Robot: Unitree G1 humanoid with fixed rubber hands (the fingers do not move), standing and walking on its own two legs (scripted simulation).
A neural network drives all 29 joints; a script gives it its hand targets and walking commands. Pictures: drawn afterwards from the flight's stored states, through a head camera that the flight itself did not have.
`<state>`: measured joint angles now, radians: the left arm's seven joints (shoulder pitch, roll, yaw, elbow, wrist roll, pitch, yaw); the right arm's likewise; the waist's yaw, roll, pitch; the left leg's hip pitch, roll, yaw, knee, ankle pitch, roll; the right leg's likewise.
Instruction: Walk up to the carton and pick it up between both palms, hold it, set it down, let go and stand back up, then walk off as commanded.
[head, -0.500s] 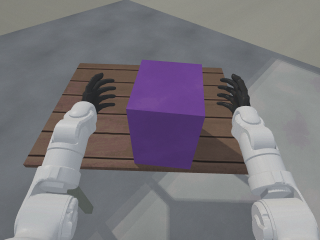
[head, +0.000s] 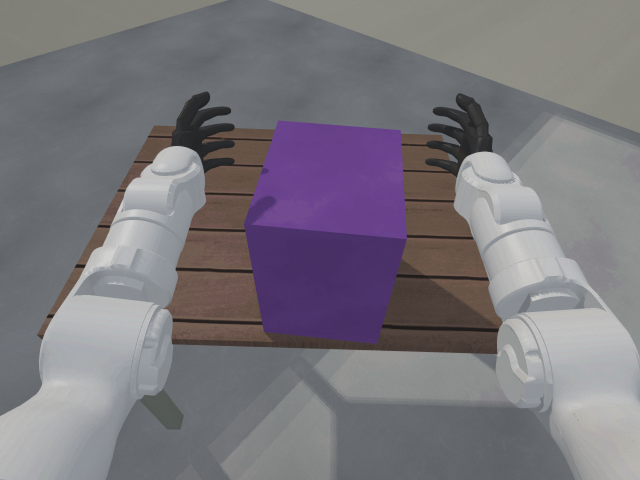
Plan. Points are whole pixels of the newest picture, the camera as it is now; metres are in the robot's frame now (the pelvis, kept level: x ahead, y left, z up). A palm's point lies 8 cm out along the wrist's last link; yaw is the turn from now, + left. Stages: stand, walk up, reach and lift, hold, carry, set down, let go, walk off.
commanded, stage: reach and lift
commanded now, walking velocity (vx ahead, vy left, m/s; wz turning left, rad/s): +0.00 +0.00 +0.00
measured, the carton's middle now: (329, 235) +0.51 +0.02 +0.00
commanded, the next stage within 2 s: none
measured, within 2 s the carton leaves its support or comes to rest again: neither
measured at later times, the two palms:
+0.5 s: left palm (191, 189) +0.46 +0.20 +0.13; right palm (463, 196) +0.47 -0.16 +0.13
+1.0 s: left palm (200, 207) +0.50 +0.21 +0.06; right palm (445, 227) +0.48 -0.16 +0.06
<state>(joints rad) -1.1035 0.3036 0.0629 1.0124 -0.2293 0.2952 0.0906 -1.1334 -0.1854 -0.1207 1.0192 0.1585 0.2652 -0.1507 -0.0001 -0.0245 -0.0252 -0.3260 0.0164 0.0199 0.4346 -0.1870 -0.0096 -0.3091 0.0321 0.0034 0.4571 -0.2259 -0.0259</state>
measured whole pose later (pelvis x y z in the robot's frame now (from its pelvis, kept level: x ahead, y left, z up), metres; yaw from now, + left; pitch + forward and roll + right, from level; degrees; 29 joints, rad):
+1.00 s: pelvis +0.02 +0.01 -0.01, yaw +0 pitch +22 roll -1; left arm -1.13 0.30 0.04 1.40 -0.21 -0.26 0.02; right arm -1.00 -0.19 -0.10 1.21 0.16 -0.21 -0.11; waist 0.00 -0.02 -0.15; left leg -0.68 0.02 0.02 0.47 -0.18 -0.01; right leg -0.64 0.04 0.00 0.45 -0.20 -0.02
